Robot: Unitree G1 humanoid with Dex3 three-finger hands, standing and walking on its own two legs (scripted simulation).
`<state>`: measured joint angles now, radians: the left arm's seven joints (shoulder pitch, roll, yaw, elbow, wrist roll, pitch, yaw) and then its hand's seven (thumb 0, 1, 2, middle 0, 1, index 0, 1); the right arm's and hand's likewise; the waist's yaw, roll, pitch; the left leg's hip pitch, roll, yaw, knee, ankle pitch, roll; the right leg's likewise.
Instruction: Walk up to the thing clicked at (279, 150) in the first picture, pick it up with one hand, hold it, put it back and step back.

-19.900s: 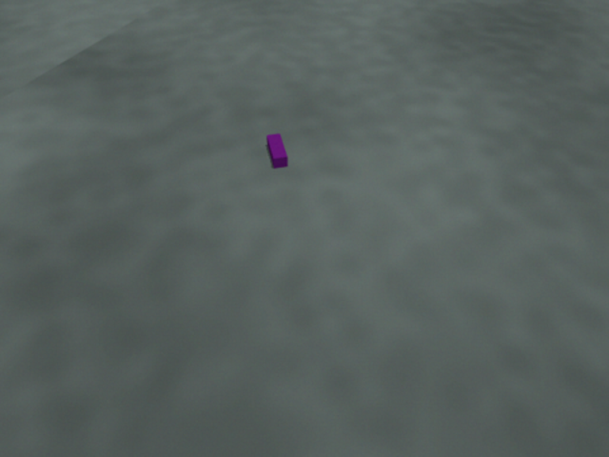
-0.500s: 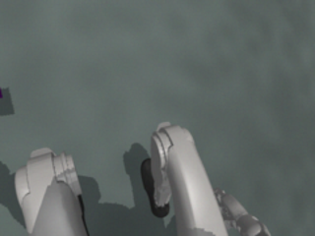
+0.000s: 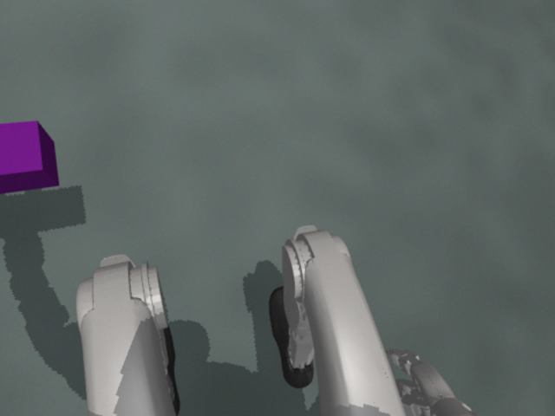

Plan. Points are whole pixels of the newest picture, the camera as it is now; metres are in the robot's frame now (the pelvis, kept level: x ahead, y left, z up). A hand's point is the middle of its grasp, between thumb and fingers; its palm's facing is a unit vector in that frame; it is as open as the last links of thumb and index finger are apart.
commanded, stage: lift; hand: left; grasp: from above
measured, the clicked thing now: out of the picture +0.46 +0.37 -0.16
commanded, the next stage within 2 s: hold in 1.34 s
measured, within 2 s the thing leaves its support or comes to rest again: neither
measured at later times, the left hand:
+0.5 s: hand out of the picture +0.37 +0.34 +0.07, palm faces -0.41 -0.15 -0.90, open 10.0 cm
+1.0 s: hand out of the picture +0.32 +0.28 +0.24, palm faces -0.44 -0.14 -0.89, open 10.0 cm
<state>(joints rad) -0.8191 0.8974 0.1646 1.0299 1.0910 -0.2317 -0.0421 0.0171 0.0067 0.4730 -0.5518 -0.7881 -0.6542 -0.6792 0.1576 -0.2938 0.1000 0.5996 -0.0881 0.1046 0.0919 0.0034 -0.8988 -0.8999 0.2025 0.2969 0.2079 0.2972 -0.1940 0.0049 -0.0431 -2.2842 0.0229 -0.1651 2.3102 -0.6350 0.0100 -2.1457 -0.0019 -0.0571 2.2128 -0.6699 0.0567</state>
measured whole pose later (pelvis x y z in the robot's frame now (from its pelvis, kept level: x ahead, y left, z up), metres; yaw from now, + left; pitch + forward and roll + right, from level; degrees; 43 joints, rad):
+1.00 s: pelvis +0.03 -0.01 +0.31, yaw +8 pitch +16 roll -3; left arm -0.30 0.48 -0.11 0.76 0.98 -0.06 0.08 0.01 0.05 0.45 -0.51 -0.81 -0.61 -0.71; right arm 0.22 -0.25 -0.02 0.72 0.03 -0.02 -0.05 0.01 -0.89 -0.89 0.20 0.30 0.21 0.30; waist -0.07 0.05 -0.13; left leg -1.03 0.06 -0.03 1.22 -0.46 -0.01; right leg -0.98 -0.02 -0.02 1.17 -0.46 0.03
